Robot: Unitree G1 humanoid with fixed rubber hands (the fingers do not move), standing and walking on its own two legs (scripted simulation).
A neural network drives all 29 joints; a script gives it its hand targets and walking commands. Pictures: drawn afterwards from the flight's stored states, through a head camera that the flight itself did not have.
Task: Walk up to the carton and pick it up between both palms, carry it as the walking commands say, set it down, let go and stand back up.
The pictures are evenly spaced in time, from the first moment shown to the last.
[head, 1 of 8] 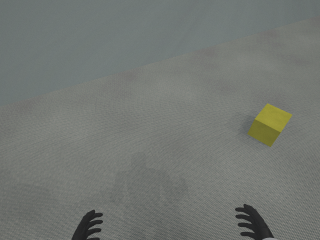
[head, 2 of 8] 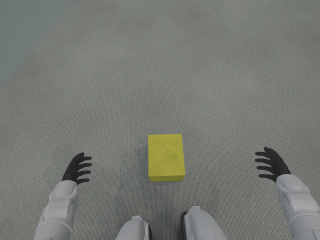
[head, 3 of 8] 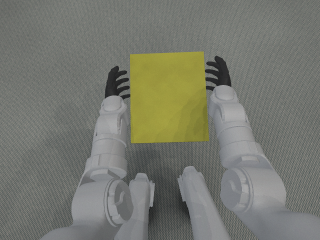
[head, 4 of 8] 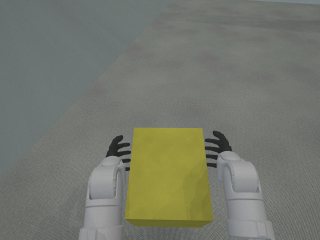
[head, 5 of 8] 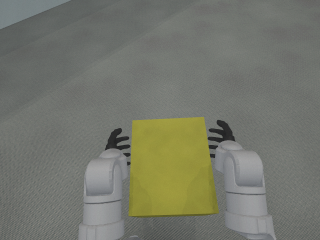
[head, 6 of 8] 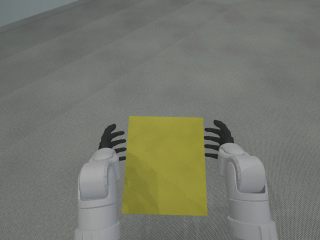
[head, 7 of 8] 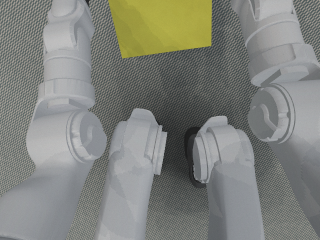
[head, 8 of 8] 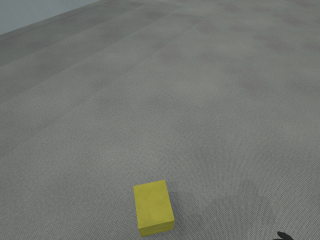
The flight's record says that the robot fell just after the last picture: no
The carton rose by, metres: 0.69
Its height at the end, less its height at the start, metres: +0.00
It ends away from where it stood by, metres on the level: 4.51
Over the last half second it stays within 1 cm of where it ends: yes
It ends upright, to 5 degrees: yes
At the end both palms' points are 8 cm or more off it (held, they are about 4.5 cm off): yes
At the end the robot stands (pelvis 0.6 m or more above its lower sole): yes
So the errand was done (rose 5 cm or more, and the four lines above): yes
